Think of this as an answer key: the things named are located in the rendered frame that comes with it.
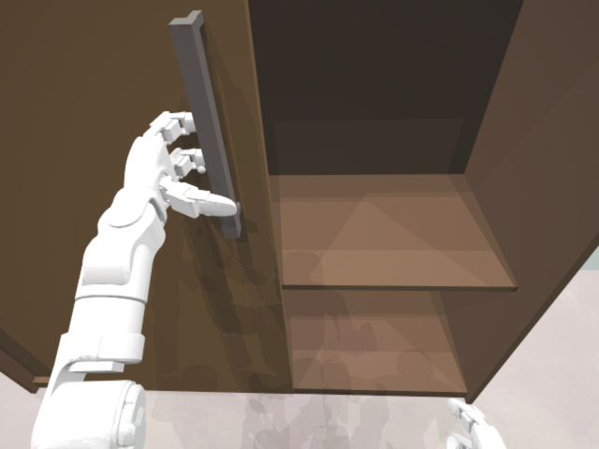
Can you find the robot left hand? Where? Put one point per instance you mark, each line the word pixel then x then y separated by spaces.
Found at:
pixel 148 165

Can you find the handle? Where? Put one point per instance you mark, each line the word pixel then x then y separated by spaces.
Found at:
pixel 190 54

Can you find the left robot forearm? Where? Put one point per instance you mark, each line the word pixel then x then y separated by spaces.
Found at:
pixel 105 328

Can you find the left robot upper arm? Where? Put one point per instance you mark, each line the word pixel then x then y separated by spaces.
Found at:
pixel 94 415

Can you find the wardrobe door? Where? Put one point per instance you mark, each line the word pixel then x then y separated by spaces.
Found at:
pixel 22 356
pixel 80 80

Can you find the robot right hand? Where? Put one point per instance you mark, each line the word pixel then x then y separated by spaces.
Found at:
pixel 483 436

